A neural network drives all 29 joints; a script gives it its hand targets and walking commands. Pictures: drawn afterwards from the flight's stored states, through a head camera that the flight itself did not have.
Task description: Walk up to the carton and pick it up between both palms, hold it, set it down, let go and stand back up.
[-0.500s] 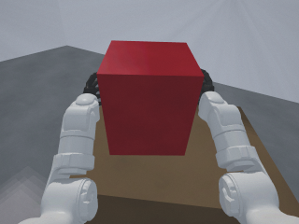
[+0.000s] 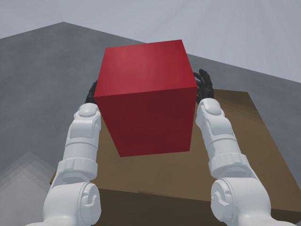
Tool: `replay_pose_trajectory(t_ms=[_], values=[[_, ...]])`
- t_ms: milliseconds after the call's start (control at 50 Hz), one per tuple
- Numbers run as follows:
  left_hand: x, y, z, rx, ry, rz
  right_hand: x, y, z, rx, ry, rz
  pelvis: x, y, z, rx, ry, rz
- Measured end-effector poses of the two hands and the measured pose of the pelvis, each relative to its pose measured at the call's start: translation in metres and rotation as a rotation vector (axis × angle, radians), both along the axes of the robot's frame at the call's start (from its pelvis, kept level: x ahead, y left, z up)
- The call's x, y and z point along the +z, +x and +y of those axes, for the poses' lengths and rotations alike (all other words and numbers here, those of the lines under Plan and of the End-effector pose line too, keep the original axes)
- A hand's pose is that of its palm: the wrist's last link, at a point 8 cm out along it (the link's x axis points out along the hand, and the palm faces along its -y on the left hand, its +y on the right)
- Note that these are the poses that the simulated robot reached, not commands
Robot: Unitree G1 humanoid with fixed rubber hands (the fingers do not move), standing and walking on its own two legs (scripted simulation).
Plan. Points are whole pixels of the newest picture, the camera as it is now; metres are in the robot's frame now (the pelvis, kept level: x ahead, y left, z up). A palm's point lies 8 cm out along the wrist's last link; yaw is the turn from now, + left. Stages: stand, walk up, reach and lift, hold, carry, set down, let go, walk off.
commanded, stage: set down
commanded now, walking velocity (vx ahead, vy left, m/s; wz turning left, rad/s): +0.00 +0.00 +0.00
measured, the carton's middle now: (149, 101) +0.43 +0.02 +0.16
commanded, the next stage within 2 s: none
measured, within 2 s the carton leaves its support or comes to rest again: neither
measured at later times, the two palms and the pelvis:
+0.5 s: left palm (102, 110) +0.39 +0.15 +0.14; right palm (210, 110) +0.40 -0.15 +0.16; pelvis +0.00 +0.00 +0.00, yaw +0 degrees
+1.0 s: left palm (102, 120) +0.39 +0.15 +0.11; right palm (206, 114) +0.40 -0.15 +0.14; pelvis +0.01 +0.00 +0.00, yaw +0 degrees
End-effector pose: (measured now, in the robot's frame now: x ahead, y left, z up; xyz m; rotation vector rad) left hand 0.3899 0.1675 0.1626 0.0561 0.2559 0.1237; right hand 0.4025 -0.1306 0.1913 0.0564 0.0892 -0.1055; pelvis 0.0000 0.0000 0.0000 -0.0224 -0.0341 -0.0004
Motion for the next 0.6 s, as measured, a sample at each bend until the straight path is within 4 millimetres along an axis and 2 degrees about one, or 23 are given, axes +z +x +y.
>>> replay_pose_trajectory(t_ms=[60, 120, 240, 300, 360, 480, 600], values=[[-0.012, -0.007, 0.001, 0.017, 0.021, -0.006, -0.013, -0.001, 0.002, 0.02, 0.004, -0.007, 0.0, 0.003, 0.0, 0.0, 0.0, 0.003], [-0.013, -0.012, 0.002, 0.023, 0.045, -0.022, -0.019, -0.006, 0.002, 0.026, -0.001, -0.024, 0.0, 0.004, 0.0, 0.0, 0.0, 0.005], [0.002, -0.016, 0.0, 0.018, 0.052, -0.058, -0.01, -0.014, 0.0, 0.016, 0.007, -0.06, 0.0, 0.002, 0.0, 0.0, -0.001, 0.003], [0.008, -0.013, -0.006, 0.004, 0.045, -0.067, -0.004, -0.015, -0.006, 0.0, 0.002, -0.071, 0.0, -0.001, 0.0, 0.0, 0.0, -0.002], [0.009, -0.006, -0.013, -0.012, 0.038, -0.05, -0.009, -0.013, -0.014, -0.015, -0.005, -0.052, 0.0, -0.005, 0.0, 0.0, 0.0, -0.008], [-0.013, 0.004, -0.021, -0.018, 0.032, 0.011, -0.032, -0.005, -0.022, -0.019, -0.01, 0.009, 0.0, -0.002, -0.003, 0.001, 0.004, -0.004], [-0.036, 0.008, -0.023, -0.004, 0.025, 0.022, -0.042, 0.006, -0.023, -0.004, -0.021, 0.017, 0.001, 0.009, -0.005, 0.001, 0.006, 0.011]])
